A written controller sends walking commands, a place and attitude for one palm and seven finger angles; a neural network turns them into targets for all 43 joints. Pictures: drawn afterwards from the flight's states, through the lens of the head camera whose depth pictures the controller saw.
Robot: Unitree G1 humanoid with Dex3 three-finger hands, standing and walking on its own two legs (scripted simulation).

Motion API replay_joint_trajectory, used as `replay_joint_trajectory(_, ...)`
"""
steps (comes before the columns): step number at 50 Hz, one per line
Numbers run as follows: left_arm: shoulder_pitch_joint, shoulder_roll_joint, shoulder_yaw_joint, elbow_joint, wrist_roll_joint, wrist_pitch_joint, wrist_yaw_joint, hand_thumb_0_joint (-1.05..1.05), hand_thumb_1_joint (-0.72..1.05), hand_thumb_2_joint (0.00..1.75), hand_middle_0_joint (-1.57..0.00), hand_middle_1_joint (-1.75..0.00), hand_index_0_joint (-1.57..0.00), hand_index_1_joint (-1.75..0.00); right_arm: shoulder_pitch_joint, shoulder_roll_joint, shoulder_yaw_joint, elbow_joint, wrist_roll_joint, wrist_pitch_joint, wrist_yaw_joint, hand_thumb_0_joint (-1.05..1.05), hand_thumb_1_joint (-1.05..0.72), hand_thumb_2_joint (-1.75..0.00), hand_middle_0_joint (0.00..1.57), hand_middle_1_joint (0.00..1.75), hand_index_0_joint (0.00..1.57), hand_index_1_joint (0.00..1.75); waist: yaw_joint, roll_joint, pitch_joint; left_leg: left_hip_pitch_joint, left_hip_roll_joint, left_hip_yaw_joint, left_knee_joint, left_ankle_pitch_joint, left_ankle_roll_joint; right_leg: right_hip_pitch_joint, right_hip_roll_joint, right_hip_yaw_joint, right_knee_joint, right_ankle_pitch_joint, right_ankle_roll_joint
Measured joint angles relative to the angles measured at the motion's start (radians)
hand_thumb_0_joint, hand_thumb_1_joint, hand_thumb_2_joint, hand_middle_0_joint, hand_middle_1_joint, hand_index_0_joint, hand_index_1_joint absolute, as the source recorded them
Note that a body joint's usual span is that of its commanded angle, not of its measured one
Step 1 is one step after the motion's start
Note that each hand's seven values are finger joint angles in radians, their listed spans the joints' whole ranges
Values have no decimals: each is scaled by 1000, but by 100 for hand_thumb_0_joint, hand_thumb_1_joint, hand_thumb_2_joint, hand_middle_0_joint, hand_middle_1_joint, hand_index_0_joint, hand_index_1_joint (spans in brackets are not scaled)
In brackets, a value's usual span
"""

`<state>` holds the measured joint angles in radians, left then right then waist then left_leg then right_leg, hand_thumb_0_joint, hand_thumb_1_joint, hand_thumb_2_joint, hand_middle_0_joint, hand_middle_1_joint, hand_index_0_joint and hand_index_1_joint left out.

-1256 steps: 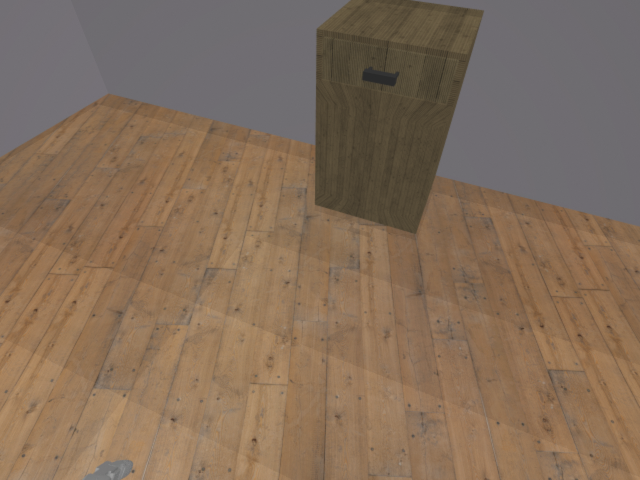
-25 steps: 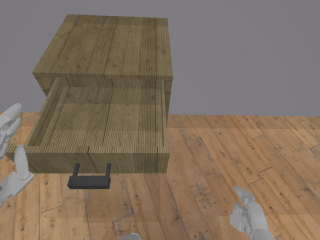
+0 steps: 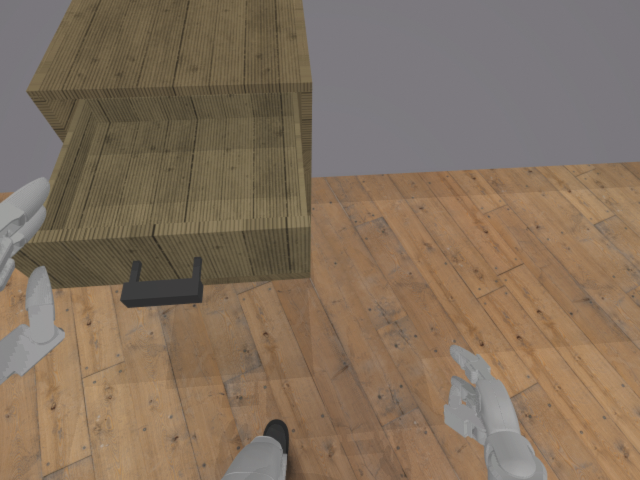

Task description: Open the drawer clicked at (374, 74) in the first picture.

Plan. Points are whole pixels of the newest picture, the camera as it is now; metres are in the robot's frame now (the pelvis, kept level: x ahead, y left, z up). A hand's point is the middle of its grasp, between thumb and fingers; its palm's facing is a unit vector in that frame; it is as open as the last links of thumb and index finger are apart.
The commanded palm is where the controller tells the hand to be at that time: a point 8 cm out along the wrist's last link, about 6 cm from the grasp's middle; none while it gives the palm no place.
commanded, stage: stop stepping back and stand still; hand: left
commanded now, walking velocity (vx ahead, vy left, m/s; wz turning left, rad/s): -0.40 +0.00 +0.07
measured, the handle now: (165, 278) +0.38 +0.26 -0.07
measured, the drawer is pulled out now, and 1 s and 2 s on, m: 0.30 0.30 0.30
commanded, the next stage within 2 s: let the arm hang, fingers relaxed in 0.94 s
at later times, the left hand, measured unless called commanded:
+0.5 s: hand out of the picture +0.07 +0.20 +0.20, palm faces +0.36 -0.76 -0.53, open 7.4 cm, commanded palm +0.01 +0.26 +0.19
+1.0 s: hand out of the picture +0.05 +0.23 +0.18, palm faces +0.47 -0.76 -0.45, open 7.4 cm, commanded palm -0.01 +0.27 +0.19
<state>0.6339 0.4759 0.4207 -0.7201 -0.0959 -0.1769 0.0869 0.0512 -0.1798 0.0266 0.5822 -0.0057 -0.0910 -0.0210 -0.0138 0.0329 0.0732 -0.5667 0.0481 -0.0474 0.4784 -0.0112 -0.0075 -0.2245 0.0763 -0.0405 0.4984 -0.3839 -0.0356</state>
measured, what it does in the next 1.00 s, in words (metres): walks backwards: left foot, then left foot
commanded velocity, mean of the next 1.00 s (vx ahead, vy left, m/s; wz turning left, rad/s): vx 0.09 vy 0.04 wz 0.00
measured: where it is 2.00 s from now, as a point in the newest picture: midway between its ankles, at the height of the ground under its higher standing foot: outside the picture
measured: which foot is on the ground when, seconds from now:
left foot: down 0.00-0.00, up 0.02-0.24, down 0.26-0.50, up 0.52-0.72, down 0.74-1.00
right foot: down 0.00-1.00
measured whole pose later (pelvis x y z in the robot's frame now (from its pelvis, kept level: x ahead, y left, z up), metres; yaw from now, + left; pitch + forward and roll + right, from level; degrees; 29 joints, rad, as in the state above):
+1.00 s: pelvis -0.11 -0.02 +0.01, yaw +6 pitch +0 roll -1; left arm 0.64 0.38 0.36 -0.58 -0.05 -0.20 0.17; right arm 0.22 -0.21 0.00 0.62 0.02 -0.08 -0.04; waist -0.02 0.03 0.00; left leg -0.25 0.03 0.00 0.55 -0.29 0.01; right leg -0.26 0.04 -0.12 0.47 -0.21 -0.06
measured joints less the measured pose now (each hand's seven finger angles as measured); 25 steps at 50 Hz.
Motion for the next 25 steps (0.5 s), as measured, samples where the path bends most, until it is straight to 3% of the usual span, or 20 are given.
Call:
replay_joint_trajectory(2,27,8,-9,-4,1,-12,-14,2,89,90,-21,-30,-22,-31,16,-15,-13,10,18,20,-1,1,-90,-90,21,30,21,30,-3,30,8,-15,3,-24,98,-127,-1,25,20,-22,-36,40,-12)
replay_joint_trajectory(5,92,4,-8,-2,12,-45,-13,2,89,90,-22,-30,-22,-31,73,-16,-32,44,41,46,-19,1,-90,-90,21,30,21,30,12,-36,-51,-64,-93,3,546,-424,-15,9,-33,-8,-30,48,-18)
replay_joint_trajectory(7,118,-28,3,37,28,-53,0,1,89,90,-22,-30,-22,-31,88,-13,-35,55,31,68,-41,1,-90,-90,21,30,21,30,8,-71,-85,-30,-122,44,659,-502,-24,-1,-62,1,-43,64,-19)
replay_joint_trajectory(9,110,-58,7,100,41,-44,25,1,89,90,-22,-30,-22,-31,87,-18,-31,45,25,85,-59,1,-90,-90,21,30,20,30,-5,-81,-98,51,-120,74,571,-504,-22,-18,-75,-4,-44,88,-19)
replay_joint_trajectory(11,85,-77,1,146,46,-20,51,1,89,90,-22,-30,-22,-31,80,-30,-24,20,28,82,-64,2,-90,-90,20,30,20,30,-19,-83,-91,165,-111,91,337,-438,-12,-41,-83,-13,-21,85,-16)
replay_joint_trajectory(13,64,-94,-24,142,47,14,73,1,89,90,-21,-30,-22,-31,74,-52,-29,-15,29,71,-61,1,-90,-90,20,30,20,30,-36,-56,-74,285,-80,93,74,-280,1,-73,-70,-41,34,59,-13)
replay_joint_trajectory(14,49,-98,-43,127,46,27,81,1,89,90,-21,-30,-22,-31,70,-56,-40,-24,28,60,-60,1,-90,-90,20,30,20,30,-41,-51,-60,314,-78,86,10,-298,15,-92,-71,-55,71,44,-12)
replay_joint_trajectory(17,29,-90,-78,64,53,54,91,2,89,90,-21,-30,-21,-31,67,-29,-53,-30,33,37,-37,1,-91,-90,20,30,20,30,-13,-110,-14,319,-109,107,12,-293,44,-115,-102,-28,129,33,15)
replay_joint_trajectory(20,65,-59,-65,-9,55,52,82,2,89,90,-21,-30,-21,-31,85,-6,-37,-43,26,16,-14,1,-91,-90,20,30,20,30,-13,-111,-7,315,-100,101,21,-273,38,-107,-98,-41,116,37,23)
replay_joint_trajectory(25,82,-17,-12,-17,39,-7,71,2,89,90,-22,-30,-22,-31,126,1,-10,-19,34,25,0,1,-90,-90,20,30,20,30,-16,-37,-35,282,-52,50,89,-313,30,-53,-48,-101,11,129,-34)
